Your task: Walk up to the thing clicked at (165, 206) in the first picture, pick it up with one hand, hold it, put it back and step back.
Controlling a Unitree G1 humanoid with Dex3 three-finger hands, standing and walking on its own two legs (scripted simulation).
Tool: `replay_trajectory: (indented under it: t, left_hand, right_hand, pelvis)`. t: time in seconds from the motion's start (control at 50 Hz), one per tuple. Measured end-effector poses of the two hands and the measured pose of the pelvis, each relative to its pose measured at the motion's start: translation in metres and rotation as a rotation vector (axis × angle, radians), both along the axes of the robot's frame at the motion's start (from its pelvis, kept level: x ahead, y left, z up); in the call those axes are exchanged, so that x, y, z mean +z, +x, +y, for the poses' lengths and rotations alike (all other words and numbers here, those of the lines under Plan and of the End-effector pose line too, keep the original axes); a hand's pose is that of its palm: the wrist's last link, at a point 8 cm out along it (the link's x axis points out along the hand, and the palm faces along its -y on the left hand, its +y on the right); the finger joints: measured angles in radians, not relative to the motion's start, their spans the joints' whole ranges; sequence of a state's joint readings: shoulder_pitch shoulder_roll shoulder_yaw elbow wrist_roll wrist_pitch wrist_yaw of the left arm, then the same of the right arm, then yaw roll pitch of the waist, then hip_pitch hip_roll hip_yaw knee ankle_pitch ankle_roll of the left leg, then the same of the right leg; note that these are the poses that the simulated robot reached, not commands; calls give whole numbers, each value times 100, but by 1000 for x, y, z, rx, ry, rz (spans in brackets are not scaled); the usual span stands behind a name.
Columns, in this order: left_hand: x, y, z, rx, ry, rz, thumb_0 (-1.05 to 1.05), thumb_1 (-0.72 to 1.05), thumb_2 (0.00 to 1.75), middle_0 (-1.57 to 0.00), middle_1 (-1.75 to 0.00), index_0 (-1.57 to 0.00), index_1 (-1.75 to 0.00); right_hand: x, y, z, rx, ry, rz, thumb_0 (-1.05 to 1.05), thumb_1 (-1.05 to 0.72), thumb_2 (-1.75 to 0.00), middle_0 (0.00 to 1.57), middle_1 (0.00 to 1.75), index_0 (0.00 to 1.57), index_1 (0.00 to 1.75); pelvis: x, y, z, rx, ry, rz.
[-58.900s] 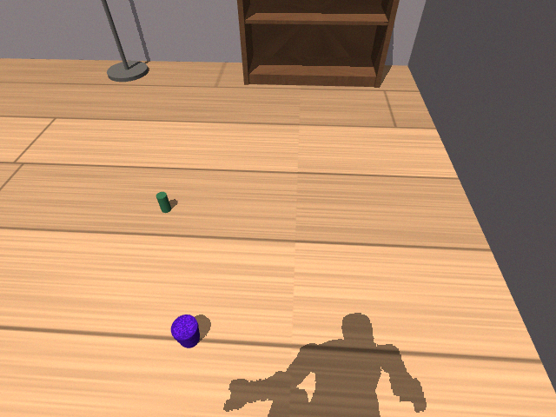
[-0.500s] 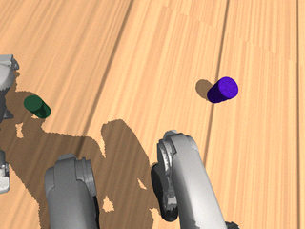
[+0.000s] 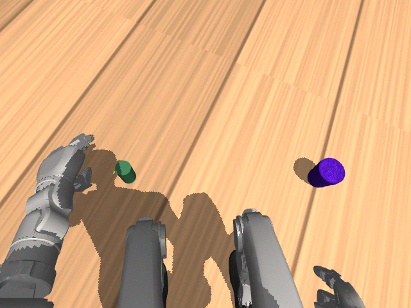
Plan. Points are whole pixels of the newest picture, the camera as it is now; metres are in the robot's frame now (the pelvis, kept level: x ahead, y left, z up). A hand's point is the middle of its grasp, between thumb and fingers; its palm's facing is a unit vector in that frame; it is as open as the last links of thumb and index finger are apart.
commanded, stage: home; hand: left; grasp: from above
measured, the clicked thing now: (126, 172) +0.50 +0.23 -0.42
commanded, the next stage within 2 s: none
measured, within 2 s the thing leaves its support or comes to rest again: neither
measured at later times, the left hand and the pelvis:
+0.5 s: hand (65, 233) +0.27 +0.19 +0.09, palm faces +0.00 -0.94 -0.33, open 7.4 cm; pelvis +0.04 -0.01 +0.18, yaw +3 degrees
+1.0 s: hand out of the picture +0.22 +0.18 +0.20, palm faces +0.14 -0.97 -0.19, open 7.4 cm; pelvis +0.08 -0.01 +0.24, yaw +5 degrees
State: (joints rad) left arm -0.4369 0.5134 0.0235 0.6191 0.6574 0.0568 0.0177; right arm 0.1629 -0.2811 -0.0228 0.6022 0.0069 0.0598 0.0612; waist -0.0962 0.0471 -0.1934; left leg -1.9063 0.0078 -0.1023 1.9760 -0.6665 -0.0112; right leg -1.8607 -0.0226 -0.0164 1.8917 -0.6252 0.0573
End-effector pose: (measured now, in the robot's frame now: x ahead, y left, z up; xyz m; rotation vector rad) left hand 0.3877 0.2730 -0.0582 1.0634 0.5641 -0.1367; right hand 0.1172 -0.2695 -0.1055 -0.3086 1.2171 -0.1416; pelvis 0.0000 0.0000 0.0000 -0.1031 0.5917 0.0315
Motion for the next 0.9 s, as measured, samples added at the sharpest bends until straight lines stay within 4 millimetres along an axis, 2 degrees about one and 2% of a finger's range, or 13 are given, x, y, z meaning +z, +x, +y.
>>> replay_trajectory:
  t: [0.16, 0.28, 0.4, 0.64, 0.76, 0.9]
  left_hand:
    - [60, -60, -10, 183, -198, 16, 0, 84, 89, -22, -31, -21, -31]
    - [103, -93, -25, 329, -353, 40, 0, 88, 90, -22, -31, -21, -31]
    - [146, -119, -36, 465, -492, 69, 1, 89, 90, -21, -31, -21, -30]
    - [235, -156, -45, 665, -680, 95, 1, 90, 90, -21, -30, -21, -30]
    - [271, -170, -44, 684, -715, 73, 1, 90, 90, -21, -31, -20, -30]
    - [284, -183, -42, 685, -722, 73, 1, 90, 90, -21, -31, -20, -30]
  right_hand:
    - [70, 68, 13, 59, 14, -234, 0, -90, -90, 21, 30, 20, 30]
    - [123, 98, 26, 65, 44, -371, 0, -90, -90, 21, 30, 20, 30]
    - [171, 108, 33, 56, 54, -435, 1, -90, -90, 21, 30, 20, 30]
    - [250, 102, 30, 1, 3, -489, 1, -90, -90, 21, 30, 20, 30]
    - [278, 112, 30, -5, -12, -564, 1, -90, -90, 21, 30, 20, 30]
    - [295, 132, 34, 30, -6, -651, 1, -90, -90, 21, 30, 20, 30]
  pelvis:
    - [60, 7, -6, 16, 22, -71]
    - [103, 15, -9, 24, 36, -132]
    - [145, 29, -12, 28, 46, -192]
    - [217, 64, -12, 45, 59, -315]
    - [237, 77, -9, 50, 64, -364]
    - [244, 81, -8, 57, 69, -396]
